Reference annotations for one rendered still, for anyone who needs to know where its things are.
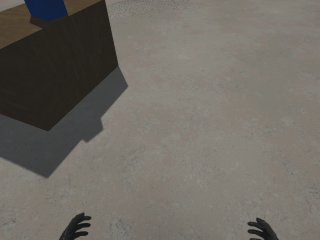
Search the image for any left robot hand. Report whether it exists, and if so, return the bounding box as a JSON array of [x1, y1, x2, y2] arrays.
[[59, 212, 92, 240]]

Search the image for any pedestal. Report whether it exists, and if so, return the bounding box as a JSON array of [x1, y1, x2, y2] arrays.
[[0, 0, 119, 131]]

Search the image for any carton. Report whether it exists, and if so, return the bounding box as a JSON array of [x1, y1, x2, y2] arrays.
[[24, 0, 68, 21]]

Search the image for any right robot hand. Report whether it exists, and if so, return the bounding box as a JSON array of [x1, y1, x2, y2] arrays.
[[247, 217, 279, 240]]

